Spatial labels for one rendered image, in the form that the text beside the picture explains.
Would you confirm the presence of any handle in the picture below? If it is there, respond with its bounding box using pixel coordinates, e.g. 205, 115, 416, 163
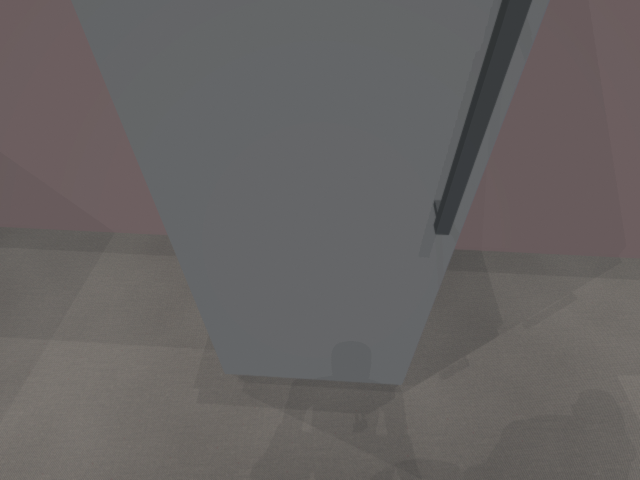
433, 0, 532, 235

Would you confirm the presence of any fridge door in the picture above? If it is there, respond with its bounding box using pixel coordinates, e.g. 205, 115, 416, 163
71, 0, 548, 385

